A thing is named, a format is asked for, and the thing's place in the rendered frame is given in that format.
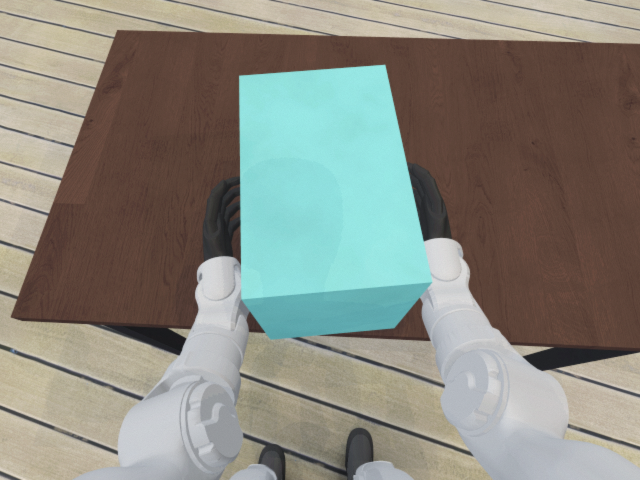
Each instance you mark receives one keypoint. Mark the robot left forearm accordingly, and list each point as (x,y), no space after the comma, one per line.
(215,347)

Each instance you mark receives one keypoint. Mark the robot right forearm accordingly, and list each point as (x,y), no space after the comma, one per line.
(454,321)

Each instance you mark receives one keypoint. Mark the robot left upper arm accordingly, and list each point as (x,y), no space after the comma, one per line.
(189,433)

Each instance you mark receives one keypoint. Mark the robot left foot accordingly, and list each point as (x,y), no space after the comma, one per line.
(273,456)

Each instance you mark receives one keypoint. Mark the table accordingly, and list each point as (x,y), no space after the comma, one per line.
(534,147)

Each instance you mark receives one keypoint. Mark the carton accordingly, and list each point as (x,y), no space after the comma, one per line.
(330,235)

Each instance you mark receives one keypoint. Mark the robot right foot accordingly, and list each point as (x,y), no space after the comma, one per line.
(359,450)

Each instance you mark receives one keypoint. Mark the robot right upper arm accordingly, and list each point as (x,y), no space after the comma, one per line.
(513,418)

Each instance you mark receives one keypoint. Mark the left robot hand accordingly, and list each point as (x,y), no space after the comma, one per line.
(217,228)

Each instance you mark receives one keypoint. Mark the right robot hand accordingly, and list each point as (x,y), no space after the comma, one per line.
(430,205)

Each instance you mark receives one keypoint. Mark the robot foot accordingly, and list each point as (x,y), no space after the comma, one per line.
(359,450)
(273,456)

